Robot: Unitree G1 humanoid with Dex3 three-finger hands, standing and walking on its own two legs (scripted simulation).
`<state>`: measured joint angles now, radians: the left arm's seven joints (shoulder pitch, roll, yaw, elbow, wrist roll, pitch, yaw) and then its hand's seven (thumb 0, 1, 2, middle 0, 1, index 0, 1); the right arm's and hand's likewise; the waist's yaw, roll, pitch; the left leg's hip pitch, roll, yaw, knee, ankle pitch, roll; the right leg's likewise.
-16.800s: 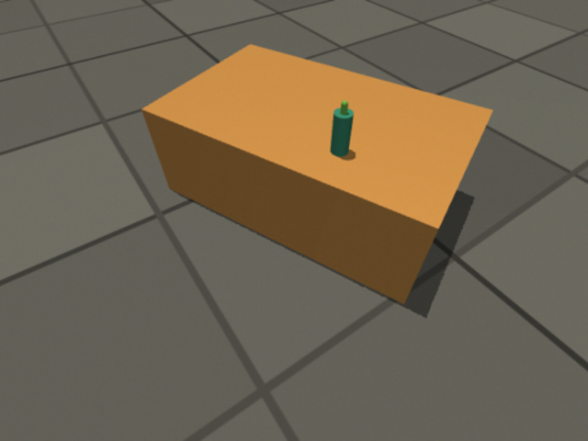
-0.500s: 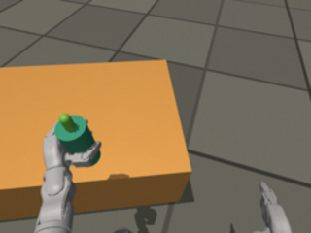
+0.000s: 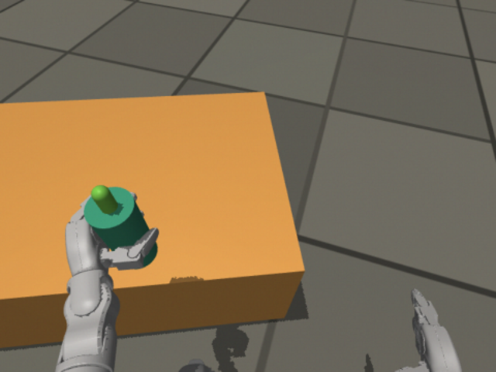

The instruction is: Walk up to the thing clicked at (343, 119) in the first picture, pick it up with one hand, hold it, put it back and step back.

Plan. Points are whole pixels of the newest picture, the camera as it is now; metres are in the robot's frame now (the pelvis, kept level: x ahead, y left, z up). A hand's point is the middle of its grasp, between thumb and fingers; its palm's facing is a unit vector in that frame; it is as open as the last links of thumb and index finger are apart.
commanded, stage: hold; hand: left
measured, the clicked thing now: (121, 225) +0.33 +0.20 +0.07
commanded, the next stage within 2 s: crouch in 1.18 s
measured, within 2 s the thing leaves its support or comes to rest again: neither
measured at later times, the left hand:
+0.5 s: hand (134, 224) +0.34 +0.19 +0.05, palm faces +0.30 -0.95 +0.01, open 8.9 cm
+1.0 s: hand (133, 217) +0.35 +0.19 +0.06, palm faces +0.28 -0.96 +0.02, open 8.9 cm
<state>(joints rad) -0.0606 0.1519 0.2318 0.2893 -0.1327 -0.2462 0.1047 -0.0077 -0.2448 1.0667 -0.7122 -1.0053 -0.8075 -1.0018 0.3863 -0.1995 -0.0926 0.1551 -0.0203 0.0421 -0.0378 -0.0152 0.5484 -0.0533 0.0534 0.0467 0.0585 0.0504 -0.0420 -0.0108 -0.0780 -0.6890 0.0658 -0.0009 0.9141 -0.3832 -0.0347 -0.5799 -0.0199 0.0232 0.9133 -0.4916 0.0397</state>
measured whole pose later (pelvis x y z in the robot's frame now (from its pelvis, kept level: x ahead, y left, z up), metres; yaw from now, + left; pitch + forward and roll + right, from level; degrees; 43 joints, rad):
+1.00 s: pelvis +0.00 +0.00 +0.00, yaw +0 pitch +9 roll -1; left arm -0.13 0.15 0.22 0.34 -0.14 -0.22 0.09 -0.01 -0.26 1.08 -0.72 -1.01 -0.81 -1.00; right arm 0.37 -0.20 -0.10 0.22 -0.01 0.04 -0.04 -0.01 0.55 -0.05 0.05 0.05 0.06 0.05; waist -0.04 0.00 -0.08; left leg -0.66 0.06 0.01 0.89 -0.38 -0.03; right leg -0.55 -0.02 0.03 0.89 -0.48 0.04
